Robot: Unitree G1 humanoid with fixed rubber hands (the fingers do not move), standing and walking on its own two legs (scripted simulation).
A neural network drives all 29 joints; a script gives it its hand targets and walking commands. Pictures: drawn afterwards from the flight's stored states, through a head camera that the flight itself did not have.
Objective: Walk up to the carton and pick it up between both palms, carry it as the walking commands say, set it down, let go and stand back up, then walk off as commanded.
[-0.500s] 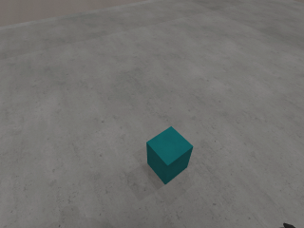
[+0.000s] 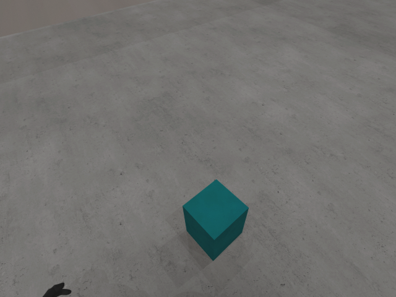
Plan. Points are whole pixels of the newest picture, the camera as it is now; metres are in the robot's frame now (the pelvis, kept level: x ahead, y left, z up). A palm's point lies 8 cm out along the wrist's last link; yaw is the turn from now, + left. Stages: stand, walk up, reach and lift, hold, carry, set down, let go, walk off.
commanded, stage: walk up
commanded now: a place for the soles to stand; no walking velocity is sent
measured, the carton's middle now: (214, 220) +0.56 -0.03 -0.61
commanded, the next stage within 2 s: none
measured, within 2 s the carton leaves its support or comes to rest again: neither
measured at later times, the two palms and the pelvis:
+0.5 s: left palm out of the picture +0.14 +0.32 -0.07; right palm out of the picture +0.16 -0.32 -0.06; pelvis +0.03 +0.00 +0.03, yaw +0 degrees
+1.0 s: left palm out of the picture +0.14 +0.21 -0.07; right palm out of the picture +0.25 -0.49 -0.05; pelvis +0.10 -0.14 +0.00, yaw +17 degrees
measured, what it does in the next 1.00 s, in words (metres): steps to the right, turning left: right foot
